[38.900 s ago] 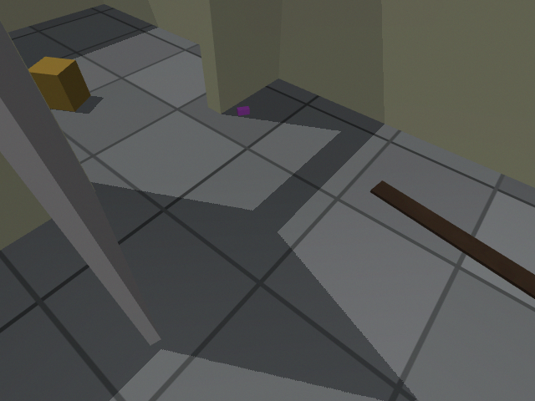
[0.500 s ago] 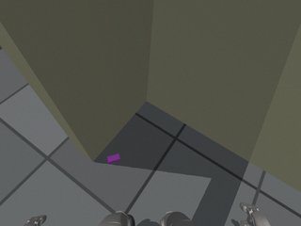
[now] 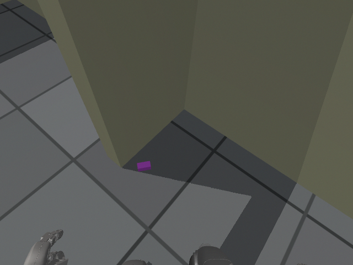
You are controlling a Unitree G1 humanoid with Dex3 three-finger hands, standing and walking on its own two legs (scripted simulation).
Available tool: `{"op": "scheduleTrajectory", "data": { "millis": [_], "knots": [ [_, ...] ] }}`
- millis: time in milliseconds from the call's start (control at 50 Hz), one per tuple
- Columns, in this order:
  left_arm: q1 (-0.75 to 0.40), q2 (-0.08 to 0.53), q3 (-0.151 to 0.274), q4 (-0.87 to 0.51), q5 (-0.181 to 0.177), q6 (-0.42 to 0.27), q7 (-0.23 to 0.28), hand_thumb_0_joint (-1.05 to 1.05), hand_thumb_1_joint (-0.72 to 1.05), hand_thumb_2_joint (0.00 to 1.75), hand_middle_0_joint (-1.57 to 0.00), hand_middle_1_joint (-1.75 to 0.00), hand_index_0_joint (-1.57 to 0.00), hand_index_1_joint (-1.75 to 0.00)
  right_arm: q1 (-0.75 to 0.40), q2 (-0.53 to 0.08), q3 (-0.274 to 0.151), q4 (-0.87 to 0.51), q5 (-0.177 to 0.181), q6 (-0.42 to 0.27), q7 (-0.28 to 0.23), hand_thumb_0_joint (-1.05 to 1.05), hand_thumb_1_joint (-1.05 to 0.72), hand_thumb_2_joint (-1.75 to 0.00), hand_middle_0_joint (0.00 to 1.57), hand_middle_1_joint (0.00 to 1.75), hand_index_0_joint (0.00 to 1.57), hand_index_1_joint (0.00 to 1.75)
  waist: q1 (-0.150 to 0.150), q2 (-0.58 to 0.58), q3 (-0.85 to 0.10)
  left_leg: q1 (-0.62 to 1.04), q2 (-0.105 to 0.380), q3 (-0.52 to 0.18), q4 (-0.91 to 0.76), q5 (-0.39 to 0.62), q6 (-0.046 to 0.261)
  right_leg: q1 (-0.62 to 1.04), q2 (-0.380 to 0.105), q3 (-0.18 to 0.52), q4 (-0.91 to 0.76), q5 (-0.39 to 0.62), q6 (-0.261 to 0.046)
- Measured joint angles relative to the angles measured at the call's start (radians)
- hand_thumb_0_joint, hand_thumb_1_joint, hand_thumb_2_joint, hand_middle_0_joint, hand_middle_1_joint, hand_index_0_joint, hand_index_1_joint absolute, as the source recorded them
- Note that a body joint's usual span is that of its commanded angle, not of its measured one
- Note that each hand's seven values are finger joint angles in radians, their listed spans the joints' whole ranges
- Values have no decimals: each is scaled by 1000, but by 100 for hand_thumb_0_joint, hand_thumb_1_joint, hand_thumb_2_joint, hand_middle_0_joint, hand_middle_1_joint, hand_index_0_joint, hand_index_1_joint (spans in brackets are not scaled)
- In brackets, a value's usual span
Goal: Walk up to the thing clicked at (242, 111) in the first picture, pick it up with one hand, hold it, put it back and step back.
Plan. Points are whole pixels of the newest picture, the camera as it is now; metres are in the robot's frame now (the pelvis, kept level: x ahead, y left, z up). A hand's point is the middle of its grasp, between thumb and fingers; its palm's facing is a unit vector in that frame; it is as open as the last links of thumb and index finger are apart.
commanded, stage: step back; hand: left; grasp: from above
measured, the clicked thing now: (144, 166) +0.68 +0.16 -0.73
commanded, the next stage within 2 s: none
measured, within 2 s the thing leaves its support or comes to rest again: neither
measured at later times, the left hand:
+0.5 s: hand out of the picture -0.08 +0.23 -0.13, palm faces -0.04 -0.91 -0.42, open 7.4 cm
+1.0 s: hand out of the picture -0.27 +0.22 -0.15, palm faces -0.06 -0.91 -0.40, open 7.4 cm
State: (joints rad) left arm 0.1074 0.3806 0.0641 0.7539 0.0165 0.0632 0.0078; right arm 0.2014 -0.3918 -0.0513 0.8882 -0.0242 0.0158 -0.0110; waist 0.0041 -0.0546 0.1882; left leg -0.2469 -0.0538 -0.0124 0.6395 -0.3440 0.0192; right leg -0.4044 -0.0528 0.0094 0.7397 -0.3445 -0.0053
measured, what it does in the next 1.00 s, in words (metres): walks backwards: right foot, then left foot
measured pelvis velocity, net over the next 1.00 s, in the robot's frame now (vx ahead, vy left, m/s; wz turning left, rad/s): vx -0.35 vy -0.05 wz -0.07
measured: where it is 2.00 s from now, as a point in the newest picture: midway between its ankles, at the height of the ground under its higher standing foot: outside the picture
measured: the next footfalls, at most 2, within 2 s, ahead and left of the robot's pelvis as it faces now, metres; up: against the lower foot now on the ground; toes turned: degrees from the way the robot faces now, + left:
right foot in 0.32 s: -0.11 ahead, -0.17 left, +0.00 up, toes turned -1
left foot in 0.64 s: -0.16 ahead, +0.08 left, +0.00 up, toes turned -1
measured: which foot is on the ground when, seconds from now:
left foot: down 0.00-0.34, up 0.36-0.62, down 0.64-1.00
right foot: up 0.00-0.30, down 0.32-0.66, up 0.68-0.96, down 0.98-1.00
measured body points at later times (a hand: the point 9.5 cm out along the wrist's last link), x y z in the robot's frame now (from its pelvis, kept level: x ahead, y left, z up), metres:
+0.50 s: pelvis -0.16 -0.04 +0.01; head -0.12 -0.06 +0.45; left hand -0.08 +0.27 -0.10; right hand -0.06 -0.37 -0.11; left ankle -0.13 +0.10 -0.65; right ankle -0.15 -0.17 -0.72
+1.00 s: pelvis -0.35 -0.05 +0.00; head -0.31 -0.06 +0.44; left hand -0.27 +0.27 -0.12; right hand -0.23 -0.38 -0.11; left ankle -0.21 +0.07 -0.72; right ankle -0.39 -0.18 -0.72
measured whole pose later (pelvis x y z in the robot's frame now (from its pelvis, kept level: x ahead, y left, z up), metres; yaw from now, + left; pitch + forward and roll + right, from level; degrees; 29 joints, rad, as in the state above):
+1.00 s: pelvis -0.35 -0.05 +0.00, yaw -4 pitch -3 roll -2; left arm 0.21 0.38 0.08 0.91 0.03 0.04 0.00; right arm 0.09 -0.42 -0.05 0.84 -0.04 0.04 0.00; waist 0.01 0.05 0.14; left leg -0.48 0.08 -0.02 0.68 -0.20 0.01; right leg -0.18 0.04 0.02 0.64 -0.42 0.00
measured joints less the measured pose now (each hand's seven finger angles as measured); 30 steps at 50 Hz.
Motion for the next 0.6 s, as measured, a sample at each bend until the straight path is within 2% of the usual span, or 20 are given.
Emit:
{"op": "scheduleTrajectory", "data": {
  "millis": [20, 60, 100, 140, 180, 220, 280, 320, 340, 360, 400, 420, 440, 480, 540, 600],
  "knots": [
    [-3, -1, 3, 8, 0, 6, 2, 1, 90, 90, -20, -30, -21, -30, -3, 4, 5, -3, -2, -1, 6, 1, -91, -90, 20, 30, 21, 30, -7, 7, -1, -15, 10, -6, 12, 1, 5, -21, 36, 32, 74, -89, -2],
    [-5, 3, 8, 22, -4, 16, 5, 1, 90, 90, -20, -30, -21, -30, -7, 17, 15, -11, -4, -7, 7, 1, -91, -90, 21, 30, 21, 30, -21, 15, -6, -32, 30, -22, 3, 24, 6, -58, 109, 92, 251, -172, -11],
    [2, 11, 14, 28, -11, 15, 6, 1, 90, 90, -20, -30, -21, -30, -13, 27, 22, -20, -5, -9, 3, 1, -91, -90, 21, 30, 21, 30, -19, 13, -15, -46, 44, -21, -20, 55, 2, -78, 149, 127, 387, -174, -15],
    [14, 15, 20, 30, -10, 11, 5, 1, 90, 90, -20, -30, -21, -30, -24, 29, 23, -32, -7, -8, 0, 1, -91, -90, 21, 30, 21, 30, -15, 17, -21, -65, 58, -19, -30, 79, 1, -70, 161, 137, 455, -174, -1],
    [30, 21, 25, 33, -8, 9, 4, 1, 90, 90, -20, -30, -21, -30, -42, 29, 21, -48, -8, -8, -4, 1, -90, -90, 21, 30, 21, 30, -10, 20, -21, -87, 71, -11, -33, 98, 1, -42, 155, 139, 456, -176, 18],
    [42, 25, 28, 39, -7, 9, 2, 1, 90, 90, -20, -30, -21, -30, -61, 24, 19, -67, -8, -10, -7, 1, -90, -90, 21, 30, 21, 30, -6, 26, -16, -113, 85, -4, -26, 115, -2, 1, 134, 126, 386, -181, 29],
    [58, 28, 28, 53, -6, 3, -2, 1, 90, 90, -20, -30, -21, -30, -89, 9, 17, -90, -9, -9, -8, 1, -90, -90, 21, 30, 21, 30, 2, 39, -10, -159, 107, 9, 1, 135, -17, 89, 86, 88, 168, -157, 26],
    [70, 28, 27, 67, -3, -9, -6, 1, 90, 90, -20, -30, -21, -30, -101, -7, 15, -98, -4, 0, -6, 1, -90, -90, 21, 30, 21, 30, 8, 51, -17, -202, 118, 13, 40, 139, -33, 164, 61, 58, -37, -80, 14],
    [67, 14, 27, 82, 3, -15, -6, 1, 91, 90, -20, -30, -21, -30, -110, -22, 10, -95, 0, 5, -6, 0, -90, -90, 21, 30, 21, 30, 4, 85, -9, -221, 137, -7, 65, 139, -40, 177, 80, 39, -68, -82, 16],
    [69, -1, 24, 90, 9, -17, -9, 1, 91, 90, -20, -30, -21, -30, -114, -32, 4, -87, 6, 13, -8, 0, -90, -90, 21, 30, 21, 30, -6, 115, -4, -238, 134, -44, 91, 101, -30, 172, 93, 19, -62, -73, 15],
    [92, -10, 11, 87, 16, -15, -17, 1, 91, 90, -20, -30, -21, -30, -103, -29, -4, -66, 13, 30, -17, 1, -91, -90, 21, 30, 21, 30, 9, 100, -21, -276, 58, -89, 234, -75, -24, 138, 72, 30, -30, -62, 7],
    [101, -15, 6, 87, 15, -14, -17, 1, 90, 90, -20, -30, -21, -30, -93, -30, -5, -58, 16, 34, -18, 1, -91, -90, 21, 30, 21, 30, 18, 89, -29, -289, 18, -104, 322, -115, -21, 130, 58, 39, -33, -49, 5],
    [108, -22, 3, 89, 17, -13, -14, 1, 90, 90, -20, -30, -21, -30, -80, -32, -5, -51, 21, 34, -18, 1, -91, -90, 21, 30, 21, 30, 21, 85, -36, -296, -13, -115, 394, -128, -18, 125, 47, 43, -45, -33, 4],
    [112, -30, 1, 88, 21, -9, -8, 1, 90, 90, -21, -30, -21, -30, -54, -36, -3, -44, 24, 28, -17, 1, -91, -90, 21, 30, 21, 30, 21, 81, -46, -288, -47, -114, 477, -132, -20, 114, 31, 40, -67, -3, 5],
    [100, -26, 0, 66, 26, -11, 2, 1, 90, 90, -21, -31, -21, -30, -21, -33, 1, -33, 21, 21, -16, 1, -91, -90, 20, 30, 21, 30, 17, 75, -45, -218, -43, -87, 429, -155, -28, 90, 20, 24, -79, 31, 8],
    [72, -10, 1, 32, 20, -14, 11, 1, 90, 90, -21, -31, -21, -30, -2, -20, 4, -23, 12, 20, -11, 1, -91, -90, 20, 30, 21, 30, 8, 66, -32, -112, -6, -42, 223, -144, -22, 55, 10, -6, -59, 50, 15]
  ]
}}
